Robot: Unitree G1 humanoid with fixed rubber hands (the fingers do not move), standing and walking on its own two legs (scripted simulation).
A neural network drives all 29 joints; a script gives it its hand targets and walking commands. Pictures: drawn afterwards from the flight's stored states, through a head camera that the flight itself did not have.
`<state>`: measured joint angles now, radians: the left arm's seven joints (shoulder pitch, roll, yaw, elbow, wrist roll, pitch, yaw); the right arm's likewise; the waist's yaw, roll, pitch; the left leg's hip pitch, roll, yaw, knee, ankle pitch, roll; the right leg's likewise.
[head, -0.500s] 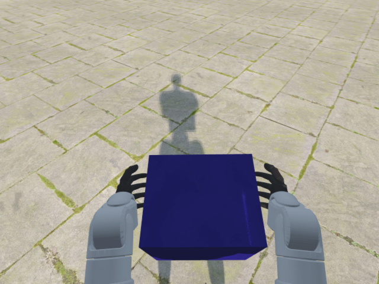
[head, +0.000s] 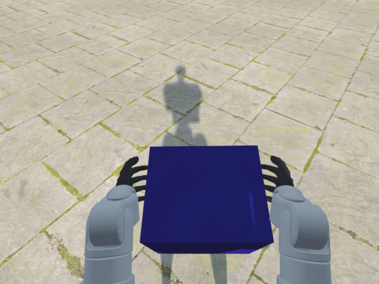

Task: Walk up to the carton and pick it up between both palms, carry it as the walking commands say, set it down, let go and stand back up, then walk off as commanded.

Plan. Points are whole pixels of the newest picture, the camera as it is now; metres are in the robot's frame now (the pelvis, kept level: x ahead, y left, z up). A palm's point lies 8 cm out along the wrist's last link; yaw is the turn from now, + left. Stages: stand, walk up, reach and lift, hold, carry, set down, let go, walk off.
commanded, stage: carry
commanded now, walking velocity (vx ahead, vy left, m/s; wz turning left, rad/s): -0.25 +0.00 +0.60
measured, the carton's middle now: (203, 204) +0.30 -0.01 +0.01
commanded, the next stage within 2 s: none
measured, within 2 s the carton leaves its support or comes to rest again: neither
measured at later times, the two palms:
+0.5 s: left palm (71, 252) +0.17 +0.21 +0.09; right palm (242, 209) +0.25 -0.07 +0.09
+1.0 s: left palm out of the picture -0.06 +0.28 +0.06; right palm out of the picture +0.12 +0.04 +0.07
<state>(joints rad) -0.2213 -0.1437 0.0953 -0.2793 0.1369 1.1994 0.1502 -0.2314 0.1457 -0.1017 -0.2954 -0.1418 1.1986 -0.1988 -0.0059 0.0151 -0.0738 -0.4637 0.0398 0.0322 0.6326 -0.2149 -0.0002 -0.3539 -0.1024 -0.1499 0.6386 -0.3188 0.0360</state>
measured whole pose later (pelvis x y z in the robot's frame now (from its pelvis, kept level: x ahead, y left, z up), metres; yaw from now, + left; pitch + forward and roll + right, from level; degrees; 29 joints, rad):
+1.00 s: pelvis -0.21 -0.01 +0.00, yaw +32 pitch +3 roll +0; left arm -0.28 -0.16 0.13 -0.30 0.11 1.23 0.24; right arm -0.34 0.18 -0.14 -0.25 -0.14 1.22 -0.22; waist 0.04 -0.01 0.08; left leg -0.44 0.00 0.00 0.61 -0.23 0.01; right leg -0.56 -0.11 -0.08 1.08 -0.54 0.10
